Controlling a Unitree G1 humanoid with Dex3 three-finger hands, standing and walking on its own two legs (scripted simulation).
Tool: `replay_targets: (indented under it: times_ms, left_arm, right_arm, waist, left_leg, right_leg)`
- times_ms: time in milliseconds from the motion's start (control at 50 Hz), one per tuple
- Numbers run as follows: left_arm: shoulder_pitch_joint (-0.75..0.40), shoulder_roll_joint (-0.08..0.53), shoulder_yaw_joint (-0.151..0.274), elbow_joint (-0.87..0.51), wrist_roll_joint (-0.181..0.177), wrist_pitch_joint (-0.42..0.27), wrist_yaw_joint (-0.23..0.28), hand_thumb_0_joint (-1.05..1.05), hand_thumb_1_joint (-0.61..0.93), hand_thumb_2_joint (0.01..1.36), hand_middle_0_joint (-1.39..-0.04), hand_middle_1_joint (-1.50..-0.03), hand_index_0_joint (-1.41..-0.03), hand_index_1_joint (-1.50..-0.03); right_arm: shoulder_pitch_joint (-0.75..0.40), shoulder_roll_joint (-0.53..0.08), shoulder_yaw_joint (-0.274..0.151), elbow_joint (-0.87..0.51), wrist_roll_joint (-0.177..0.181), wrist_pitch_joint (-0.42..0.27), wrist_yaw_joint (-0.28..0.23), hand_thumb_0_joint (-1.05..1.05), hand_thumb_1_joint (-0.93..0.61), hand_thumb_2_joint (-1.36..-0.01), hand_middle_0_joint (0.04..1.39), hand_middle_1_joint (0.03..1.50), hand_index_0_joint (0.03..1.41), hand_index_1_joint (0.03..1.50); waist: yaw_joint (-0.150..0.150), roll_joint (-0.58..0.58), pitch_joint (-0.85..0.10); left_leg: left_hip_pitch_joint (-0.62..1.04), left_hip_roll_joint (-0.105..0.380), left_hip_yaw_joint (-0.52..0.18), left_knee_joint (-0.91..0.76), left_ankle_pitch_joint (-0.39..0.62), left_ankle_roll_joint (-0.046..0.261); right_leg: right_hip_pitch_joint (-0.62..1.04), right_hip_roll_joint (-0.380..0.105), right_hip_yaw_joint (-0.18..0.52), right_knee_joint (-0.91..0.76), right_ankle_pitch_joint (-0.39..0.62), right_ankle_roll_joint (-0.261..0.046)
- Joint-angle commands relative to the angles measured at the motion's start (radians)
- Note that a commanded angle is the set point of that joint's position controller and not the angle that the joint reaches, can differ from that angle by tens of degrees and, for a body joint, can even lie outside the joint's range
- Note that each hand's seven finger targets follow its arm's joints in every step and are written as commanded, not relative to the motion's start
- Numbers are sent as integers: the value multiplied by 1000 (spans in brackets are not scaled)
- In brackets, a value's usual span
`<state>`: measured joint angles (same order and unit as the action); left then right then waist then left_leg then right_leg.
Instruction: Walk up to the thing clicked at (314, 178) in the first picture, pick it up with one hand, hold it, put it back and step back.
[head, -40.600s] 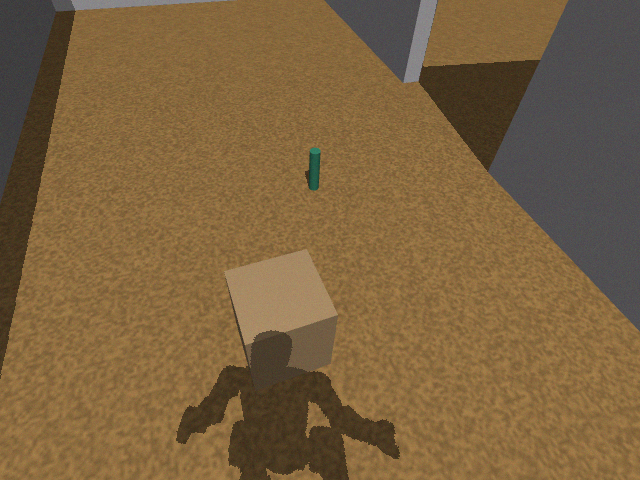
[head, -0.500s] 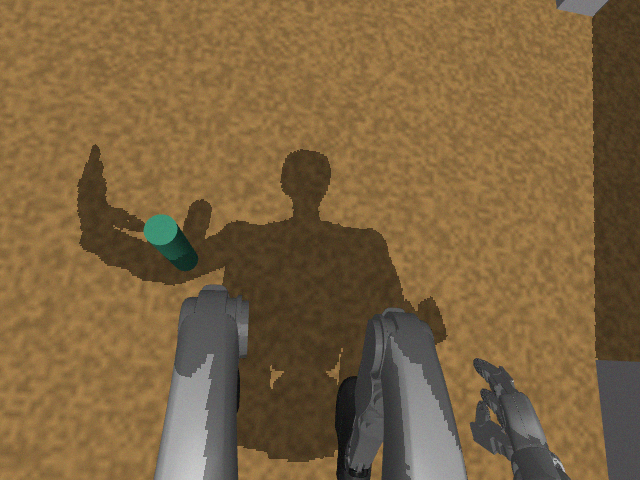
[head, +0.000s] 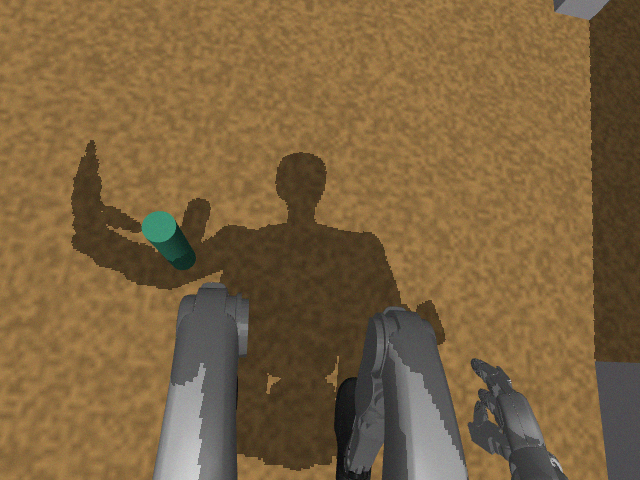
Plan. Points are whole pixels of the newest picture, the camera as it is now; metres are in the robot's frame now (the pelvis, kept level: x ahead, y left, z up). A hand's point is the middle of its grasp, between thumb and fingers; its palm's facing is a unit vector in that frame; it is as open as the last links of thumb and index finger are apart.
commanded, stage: approach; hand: left
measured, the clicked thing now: (173, 244) +0.41 +0.27 -0.30
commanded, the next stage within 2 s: close in in 0.58 s
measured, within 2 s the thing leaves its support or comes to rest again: neither
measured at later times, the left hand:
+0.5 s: hand (51, 249) +0.34 +0.39 -0.16, palm faces +0.22 -0.98 +0.02, open 17.6 cm
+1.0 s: hand (144, 266) +0.36 +0.30 -0.28, palm faces +0.19 -0.98 +0.04, open 17.6 cm
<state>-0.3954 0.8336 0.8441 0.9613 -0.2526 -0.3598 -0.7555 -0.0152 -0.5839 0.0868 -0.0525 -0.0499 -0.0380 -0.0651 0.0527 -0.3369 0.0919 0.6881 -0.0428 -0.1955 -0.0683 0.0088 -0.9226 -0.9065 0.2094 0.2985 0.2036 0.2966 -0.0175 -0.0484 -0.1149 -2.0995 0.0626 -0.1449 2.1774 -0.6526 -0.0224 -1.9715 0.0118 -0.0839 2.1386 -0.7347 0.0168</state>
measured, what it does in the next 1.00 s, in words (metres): lowers itself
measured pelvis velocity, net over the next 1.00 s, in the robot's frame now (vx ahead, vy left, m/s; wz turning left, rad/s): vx -0.01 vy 0.01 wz -0.15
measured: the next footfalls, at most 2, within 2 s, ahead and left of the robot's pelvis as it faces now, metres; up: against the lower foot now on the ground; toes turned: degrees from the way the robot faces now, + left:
none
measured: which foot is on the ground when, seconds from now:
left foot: down 0.00-1.00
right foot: down 0.00-1.00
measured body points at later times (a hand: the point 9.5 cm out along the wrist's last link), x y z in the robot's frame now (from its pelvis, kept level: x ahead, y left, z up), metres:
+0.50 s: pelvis +0.00 +0.00 -0.08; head +0.22 +0.11 +0.29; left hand +0.32 +0.44 -0.16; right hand +0.20 -0.26 -0.16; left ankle +0.09 +0.14 -0.37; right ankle +0.08 -0.13 -0.37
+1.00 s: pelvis -0.01 +0.01 -0.13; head +0.21 +0.16 +0.24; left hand +0.34 +0.35 -0.28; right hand +0.19 -0.25 -0.17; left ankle +0.09 +0.14 -0.37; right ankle +0.08 -0.13 -0.37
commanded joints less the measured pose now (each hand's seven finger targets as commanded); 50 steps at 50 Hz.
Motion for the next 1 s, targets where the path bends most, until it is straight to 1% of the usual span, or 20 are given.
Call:
replay_targets:
  times_ms: [0,100,160,220,280,360,460,480,500,520,580,660,740,760,780,800,820,840,860,980]
  left_arm:
    - [-104,434,88,-134,-41,-48,4,0,-611,60,-75,-56,-35,-92]
    - [-120,340,61,-22,-79,-103,-25,0,-611,44,-73,-65,-42,-93]
    - [-129,304,64,32,-111,-174,-40,0,-611,43,-73,-65,-43,-92]
    - [-176,263,32,68,-134,-250,-54,0,-570,54,-66,-62,-38,-87]
    - [-212,296,40,94,-135,-321,-55,0,-566,42,-72,-56,-43,-81]
    - [-248,382,70,54,-127,-401,-48,0,-589,26,-80,-53,-52,-76]
    - [-145,423,98,97,-110,-443,-31,0,-573,38,-77,-66,-50,-87]
    - [-157,388,76,67,-114,-455,-30,0,-608,29,-81,-62,-52,-86]
    - [-129,384,84,73,-119,-462,-25,0,-585,35,-79,-70,-50,-93]
    - [-151,344,50,63,-124,-473,-23,0,-579,39,-76,-76,-51,-96]
    - [-146,299,14,99,-123,-503,-3,0,-581,38,-73,-83,-52,-97]
    - [-163,204,-68,173,-122,-555,32,0,-607,33,-74,-86,-58,-97]
    - [-148,194,-81,214,-107,-614,102,0,-611,0,-77,-82,-74,-81]
    - [-160,175,-108,191,-103,-633,124,0,-611,0,-77,-83,-75,-82]
    - [-139,196,-76,211,-100,-647,149,0,-611,0,-80,-93,-79,-92]
    - [-140,163,-106,198,-94,-661,171,0,-611,18,-74,-98,-75,-95]
    - [-120,202,-67,195,-82,-673,200,0,-611,11,-78,-100,-80,-96]
    - [-118,171,-86,182,-79,-683,222,0,-611,29,-69,-102,-71,-98]
    - [-96,186,-68,177,-69,-692,244,0,-611,15,-76,-102,-79,-96]
    - [-131,40,-207,125,-41,-726,333,0,-611,16,-70,-77,-69,-74]
  right_arm:
    - [98,-228,-84,-68,10,-31,-21,0,-906,-907,197,300,198,300]
    - [82,-225,-72,-54,2,-42,-15,0,-913,-908,197,300,198,300]
    - [75,-230,-58,-49,-8,-49,-7,0,-909,-907,197,300,198,300]
    - [45,-245,-46,-51,-22,-56,1,0,-902,-905,198,300,198,300]
    - [32,-267,-29,-48,-46,-56,7,0,-905,-905,198,300,198,300]
    - [-9,-276,6,-59,-83,-43,19,0,-912,-906,198,300,198,300]
    - [-59,-302,39,-47,-123,-8,27,0,-910,-906,198,300,198,300]
    - [-63,-307,45,-50,-131,-2,30,0,-923,-910,198,300,198,300]
    - [-73,-309,53,-52,-138,2,33,0,-921,-909,198,300,198,300]
    - [-96,-308,59,-62,-142,6,38,0,-918,-908,198,300,198,300]
    - [-121,-327,75,-55,-157,20,41,0,-922,-908,198,300,198,300]
    - [-158,-332,107,-59,-179,35,53,0,-925,-907,198,300,198,300]
    - [-184,-340,137,-66,-203,54,71,0,-931,-905,198,300,199,300]
    - [-201,-331,150,-84,-206,54,79,0,-929,-905,198,300,199,300]
    - [-196,-344,148,-75,-210,60,83,0,-932,-905,198,300,199,300]
    - [-215,-341,157,-88,-211,62,91,0,-923,-903,198,300,199,300]
    - [-208,-354,150,-76,-216,68,93,0,-927,-903,198,300,199,300]
    - [-215,-353,156,-86,-219,72,101,0,-924,-903,198,300,199,300]
    - [-210,-355,156,-76,-227,77,106,0,-931,-905,198,300,199,300]
    - [-231,-352,147,-92,-241,92,133,0,-935,-906,198,300,199,300]
  waist:
    - [50,245,-566]
    - [2,177,-473]
    - [-7,158,-458]
    - [-31,158,-432]
    - [-33,180,-461]
    - [-1,242,-517]
    - [8,315,-486]
    - [-11,334,-503]
    - [-4,341,-503]
    - [-23,344,-481]
    - [-65,351,-431]
    - [-119,304,-374]
    - [-118,281,-347]
    - [-114,289,-340]
    - [-111,290,-330]
    - [-106,307,-309]
    - [-96,334,-295]
    - [-103,336,-293]
    - [-95,354,-297]
    - [-154,323,-239]
  left_leg:
    - [515,-11,60,-287,88,41]
    - [418,-11,58,-222,82,47]
    - [393,-9,46,-185,95,41]
    - [375,-4,42,-149,60,36]
    - [387,1,36,-95,79,28]
    - [395,8,42,-25,124,21]
    - [384,20,34,18,119,13]
    - [408,23,26,28,148,9]
    - [408,25,20,39,168,7]
    - [393,28,14,48,146,7]
    - [385,34,-12,71,117,2]
    - [353,38,-35,118,104,2]
    - [330,37,-43,160,129,1]
    - [321,36,-42,162,109,2]
    - [316,35,-44,161,98,0]
    - [315,34,-44,153,89,-3]
    - [318,34,-46,145,79,-7]
    - [323,34,-49,148,86,-9]
    - [328,34,-53,146,100,-14]
    - [275,27,-55,164,29,-7]
  right_leg:
    - [189,34,-17,-240,120,-59]
    - [146,40,-27,-210,115,-58]
    - [131,45,-44,-162,127,-58]
    - [96,48,-55,-131,105,-58]
    - [88,54,-68,-82,126,-58]
    - [115,65,-70,-33,157,-56]
    - [112,80,-99,27,164,-56]
    - [120,80,-107,39,189,-55]
    - [121,83,-112,52,204,-55]
    - [101,85,-119,61,192,-54]
    - [67,89,-146,91,185,-52]
    - [65,93,-171,112,193,-47]
    - [96,98,-185,131,224,-42]
    - [95,100,-187,128,209,-43]
    - [100,99,-192,132,204,-42]
    - [91,100,-199,137,197,-42]
    - [86,98,-203,146,193,-43]
    - [88,100,-208,148,199,-42]
    - [97,99,-210,157,211,-43]
    - [71,99,-215,148,201,-38]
